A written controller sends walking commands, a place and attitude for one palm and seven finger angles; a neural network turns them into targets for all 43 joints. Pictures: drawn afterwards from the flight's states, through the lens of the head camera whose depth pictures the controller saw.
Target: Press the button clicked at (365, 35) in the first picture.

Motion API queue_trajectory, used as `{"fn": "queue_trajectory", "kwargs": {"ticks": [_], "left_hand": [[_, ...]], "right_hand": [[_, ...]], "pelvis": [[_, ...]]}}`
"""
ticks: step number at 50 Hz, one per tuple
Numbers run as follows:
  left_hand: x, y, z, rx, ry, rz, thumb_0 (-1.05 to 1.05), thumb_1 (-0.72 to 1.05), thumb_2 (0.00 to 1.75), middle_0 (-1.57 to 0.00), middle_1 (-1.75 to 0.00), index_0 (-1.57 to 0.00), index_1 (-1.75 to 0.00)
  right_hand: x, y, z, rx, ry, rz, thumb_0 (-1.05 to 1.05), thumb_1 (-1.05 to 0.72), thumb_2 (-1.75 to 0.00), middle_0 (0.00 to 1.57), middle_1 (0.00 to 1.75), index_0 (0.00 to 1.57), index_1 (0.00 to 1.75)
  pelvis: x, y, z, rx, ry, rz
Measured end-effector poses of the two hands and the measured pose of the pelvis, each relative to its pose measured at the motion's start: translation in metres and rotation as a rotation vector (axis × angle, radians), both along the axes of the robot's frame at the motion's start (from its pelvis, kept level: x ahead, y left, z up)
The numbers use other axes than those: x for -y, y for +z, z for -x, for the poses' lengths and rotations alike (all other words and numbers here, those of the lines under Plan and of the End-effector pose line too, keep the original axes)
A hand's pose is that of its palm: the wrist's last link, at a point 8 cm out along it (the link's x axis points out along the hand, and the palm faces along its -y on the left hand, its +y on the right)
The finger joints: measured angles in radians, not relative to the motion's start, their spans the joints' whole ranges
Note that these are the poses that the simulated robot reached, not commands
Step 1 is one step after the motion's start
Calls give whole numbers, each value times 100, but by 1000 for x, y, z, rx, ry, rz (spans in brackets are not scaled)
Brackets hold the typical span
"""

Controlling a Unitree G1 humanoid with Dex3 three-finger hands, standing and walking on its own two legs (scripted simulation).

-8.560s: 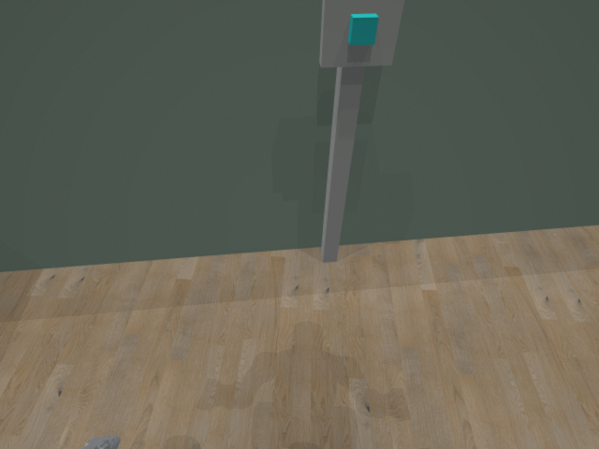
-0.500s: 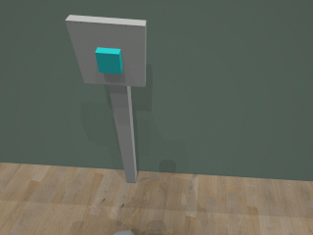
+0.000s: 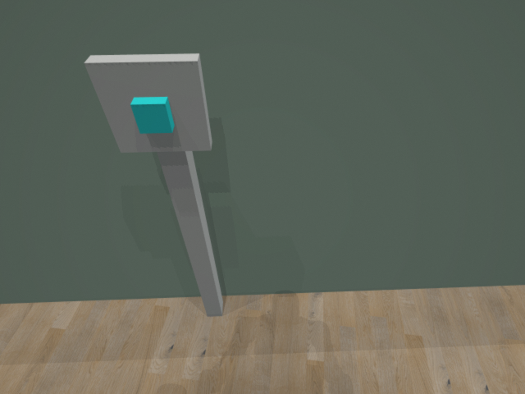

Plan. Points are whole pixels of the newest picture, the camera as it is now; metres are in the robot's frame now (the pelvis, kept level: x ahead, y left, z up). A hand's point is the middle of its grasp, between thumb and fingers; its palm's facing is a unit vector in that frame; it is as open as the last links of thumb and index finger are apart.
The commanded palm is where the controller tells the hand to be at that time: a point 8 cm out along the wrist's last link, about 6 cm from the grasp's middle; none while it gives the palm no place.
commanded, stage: come to a stop and stand still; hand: left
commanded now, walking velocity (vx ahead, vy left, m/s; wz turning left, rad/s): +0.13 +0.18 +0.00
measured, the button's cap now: (153, 114) +0.53 +0.22 +0.17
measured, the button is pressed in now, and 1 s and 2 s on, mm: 0 0 0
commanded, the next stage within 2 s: look again from close up in 0.24 s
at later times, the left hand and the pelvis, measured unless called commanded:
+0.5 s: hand out of the picture -0.04 +0.18 -0.18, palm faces +0.11 -0.98 -0.19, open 7.4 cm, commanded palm none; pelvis +0.00 +0.02 -0.01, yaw +2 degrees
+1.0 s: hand out of the picture +0.00 +0.28 -0.16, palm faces +0.03 -0.95 -0.30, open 7.4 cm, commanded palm none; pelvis -0.06 +0.05 +0.00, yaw +0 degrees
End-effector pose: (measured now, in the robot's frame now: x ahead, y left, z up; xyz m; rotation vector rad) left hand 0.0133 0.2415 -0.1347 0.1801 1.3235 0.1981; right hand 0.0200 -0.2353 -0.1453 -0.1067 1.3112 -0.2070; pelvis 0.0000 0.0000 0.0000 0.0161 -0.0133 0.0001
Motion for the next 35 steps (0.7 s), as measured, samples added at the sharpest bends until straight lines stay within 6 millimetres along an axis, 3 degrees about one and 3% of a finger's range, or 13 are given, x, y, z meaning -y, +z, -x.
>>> {"fn": "queue_trajectory", "kwargs": {"ticks": [8,13,17,22,29,35], "left_hand": [[46,17,51,-93,32,27,1,91,90,-20,-30,-20,-30],[59,15,66,-119,81,51,1,91,90,-20,-30,-20,-30],[58,9,77,-157,116,74,0,90,90,-20,-30,-20,-30],[35,-11,76,-168,100,82,1,90,90,-20,-30,-20,-30],[-14,-21,40,-36,69,37,1,91,90,-20,-30,-20,-30],[-52,-13,9,90,23,-7,1,91,90,-20,-30,-20,-30]], "right_hand": [[12,-4,56,-125,-18,-67,0,-91,-90,19,30,20,30],[7,-5,68,-212,22,-71,0,-91,-90,19,30,20,30],[-3,-5,48,-206,53,-57,0,-91,-90,19,30,20,30],[-18,-7,-5,-42,124,-7,0,-91,-90,19,30,20,30],[-34,9,-64,168,144,56,1,-92,-90,20,30,20,30],[-49,22,-75,268,158,60,0,-91,-90,20,30,20,30]], "pelvis": [[15,13,3,-2,-14,-24],[14,11,3,-11,15,-18],[6,8,1,-18,22,-15],[-11,-7,0,-34,52,26],[-33,-11,2,-2,25,27],[-46,-10,16,25,14,29]]}}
